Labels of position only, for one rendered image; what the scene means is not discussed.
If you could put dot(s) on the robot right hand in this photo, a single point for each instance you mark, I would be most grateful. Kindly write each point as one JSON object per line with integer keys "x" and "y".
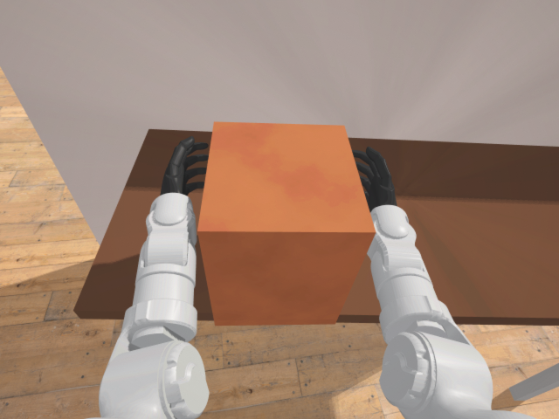
{"x": 379, "y": 186}

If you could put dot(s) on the table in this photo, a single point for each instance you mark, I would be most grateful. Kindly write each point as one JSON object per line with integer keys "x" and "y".
{"x": 486, "y": 218}

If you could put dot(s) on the carton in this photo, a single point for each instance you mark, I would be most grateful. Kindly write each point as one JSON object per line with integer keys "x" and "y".
{"x": 284, "y": 223}

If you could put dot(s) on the robot right upper arm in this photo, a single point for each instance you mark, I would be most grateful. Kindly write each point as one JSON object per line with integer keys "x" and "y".
{"x": 430, "y": 377}

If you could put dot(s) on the robot left upper arm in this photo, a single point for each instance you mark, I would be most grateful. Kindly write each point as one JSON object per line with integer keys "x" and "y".
{"x": 164, "y": 381}

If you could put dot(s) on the robot right forearm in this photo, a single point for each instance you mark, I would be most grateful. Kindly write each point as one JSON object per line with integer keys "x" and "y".
{"x": 403, "y": 286}

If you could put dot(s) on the robot left hand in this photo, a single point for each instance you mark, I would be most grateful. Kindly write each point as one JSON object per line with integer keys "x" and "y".
{"x": 177, "y": 175}

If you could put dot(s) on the robot left forearm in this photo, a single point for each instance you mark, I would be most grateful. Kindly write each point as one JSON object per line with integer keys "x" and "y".
{"x": 162, "y": 308}

